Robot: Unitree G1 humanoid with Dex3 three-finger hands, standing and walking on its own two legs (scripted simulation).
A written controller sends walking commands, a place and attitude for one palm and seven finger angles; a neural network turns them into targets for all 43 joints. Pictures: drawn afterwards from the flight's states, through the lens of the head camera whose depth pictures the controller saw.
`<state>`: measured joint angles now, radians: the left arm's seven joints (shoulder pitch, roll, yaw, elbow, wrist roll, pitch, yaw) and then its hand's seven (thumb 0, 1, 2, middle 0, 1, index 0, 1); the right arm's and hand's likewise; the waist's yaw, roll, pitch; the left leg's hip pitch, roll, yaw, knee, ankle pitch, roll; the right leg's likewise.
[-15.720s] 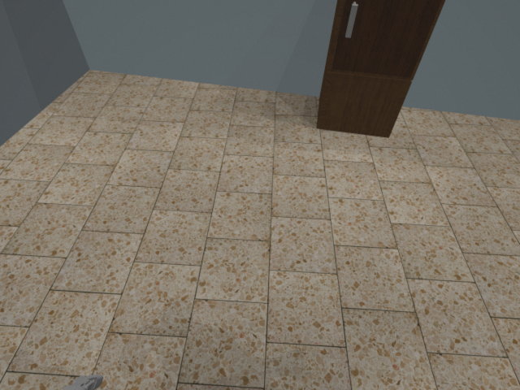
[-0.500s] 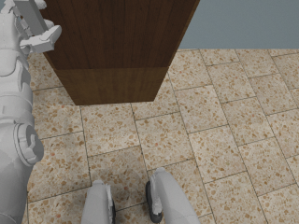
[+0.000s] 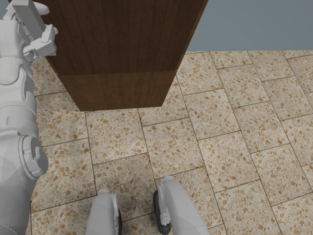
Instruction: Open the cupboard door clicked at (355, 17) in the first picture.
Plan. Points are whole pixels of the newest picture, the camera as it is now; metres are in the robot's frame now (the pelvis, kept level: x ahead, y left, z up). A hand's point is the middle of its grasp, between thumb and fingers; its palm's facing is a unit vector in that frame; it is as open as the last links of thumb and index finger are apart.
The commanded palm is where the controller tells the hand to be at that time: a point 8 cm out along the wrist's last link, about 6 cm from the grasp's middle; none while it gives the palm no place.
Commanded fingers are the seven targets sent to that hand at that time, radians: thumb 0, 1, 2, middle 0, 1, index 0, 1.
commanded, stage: pull the door open along its arc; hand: left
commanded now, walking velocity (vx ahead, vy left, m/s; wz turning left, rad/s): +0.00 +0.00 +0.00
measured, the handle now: (38, 21) +0.61 +0.20 +0.05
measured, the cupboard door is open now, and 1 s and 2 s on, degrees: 1 43 42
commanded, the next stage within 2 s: open thumb and fingers to let go in 0.86 s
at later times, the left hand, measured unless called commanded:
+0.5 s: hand (73, 91) +0.43 +0.13 +0.06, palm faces +0.42 -0.91 +0.06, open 6.4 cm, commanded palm +0.37 +0.15 +0.05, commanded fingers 0.00 0.90 0.90 -0.40 -1.35 -0.40 -1.35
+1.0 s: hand (123, 142) +0.32 +0.04 +0.06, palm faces +0.35 -0.94 -0.02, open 6.6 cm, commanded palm +0.28 +0.08 +0.05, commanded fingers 0.00 0.69 0.81 -0.38 -1.33 -0.38 -1.33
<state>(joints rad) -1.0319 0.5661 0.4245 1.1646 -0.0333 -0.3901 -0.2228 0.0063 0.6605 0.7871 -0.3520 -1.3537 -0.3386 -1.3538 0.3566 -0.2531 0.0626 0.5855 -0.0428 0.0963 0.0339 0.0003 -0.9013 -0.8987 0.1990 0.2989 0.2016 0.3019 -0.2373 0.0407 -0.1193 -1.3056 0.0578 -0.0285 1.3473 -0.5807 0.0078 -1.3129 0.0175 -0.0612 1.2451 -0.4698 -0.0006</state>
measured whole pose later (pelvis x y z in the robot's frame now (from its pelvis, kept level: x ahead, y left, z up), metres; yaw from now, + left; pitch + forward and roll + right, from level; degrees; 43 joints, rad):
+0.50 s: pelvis +0.02 +0.00 +0.03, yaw +2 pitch +25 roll -1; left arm -0.40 -0.01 0.14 0.61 0.02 -0.48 0.45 0.01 0.65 0.78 -0.30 -1.34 -0.33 -1.30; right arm 0.25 -0.21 -0.02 0.55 -0.09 0.04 0.09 0.00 -0.90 -0.90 0.20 0.30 0.20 0.30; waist -0.08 0.01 -0.19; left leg -1.07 0.03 0.00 1.21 -0.58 0.00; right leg -1.10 -0.01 -0.03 1.17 -0.49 0.00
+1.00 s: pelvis +0.01 -0.04 +0.03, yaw +5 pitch +19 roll +1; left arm -0.01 -0.11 -0.23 0.37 0.15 -0.47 0.59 0.01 0.62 0.71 -0.30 -1.31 -0.32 -1.33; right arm 0.16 -0.16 -0.01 0.58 -0.10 -0.05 0.04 0.01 -0.90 -0.90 0.20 0.30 0.20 0.30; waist -0.02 0.01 -0.18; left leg -0.98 0.02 -0.04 1.19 -0.55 -0.04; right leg -1.01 -0.02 -0.07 1.19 -0.52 -0.05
